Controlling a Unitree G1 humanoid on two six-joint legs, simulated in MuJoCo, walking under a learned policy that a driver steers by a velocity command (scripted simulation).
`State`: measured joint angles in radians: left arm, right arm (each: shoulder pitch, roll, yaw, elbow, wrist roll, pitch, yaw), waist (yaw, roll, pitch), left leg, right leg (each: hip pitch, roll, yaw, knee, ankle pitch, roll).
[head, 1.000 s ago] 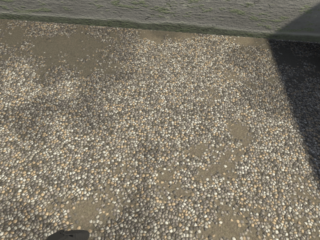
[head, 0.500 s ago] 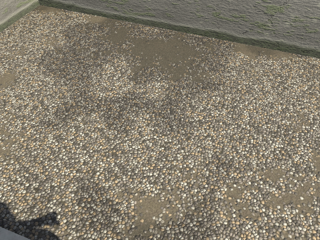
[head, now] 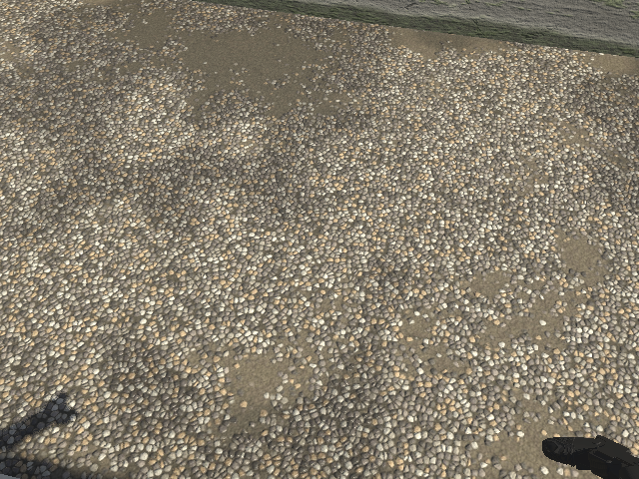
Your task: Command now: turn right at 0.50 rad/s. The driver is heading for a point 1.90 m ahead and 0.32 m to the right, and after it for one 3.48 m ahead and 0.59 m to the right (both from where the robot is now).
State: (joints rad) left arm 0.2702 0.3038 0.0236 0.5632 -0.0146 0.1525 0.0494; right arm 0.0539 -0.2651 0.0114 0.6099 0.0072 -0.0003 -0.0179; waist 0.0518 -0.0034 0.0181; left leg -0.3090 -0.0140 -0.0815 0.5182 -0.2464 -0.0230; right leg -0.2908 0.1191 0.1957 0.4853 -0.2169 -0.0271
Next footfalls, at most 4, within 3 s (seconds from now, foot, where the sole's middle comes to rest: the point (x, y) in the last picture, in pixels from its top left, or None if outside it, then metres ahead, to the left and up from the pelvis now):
0.02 left None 0.05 0.13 -0.77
0.46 right None -0.05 -0.12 -0.77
0.90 left None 0.05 0.05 -0.77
1.28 right None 0.07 -0.20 -0.77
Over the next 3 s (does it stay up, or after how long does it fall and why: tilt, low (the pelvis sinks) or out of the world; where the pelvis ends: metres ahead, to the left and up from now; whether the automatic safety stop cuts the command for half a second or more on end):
stays up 0.09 -0.11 0.01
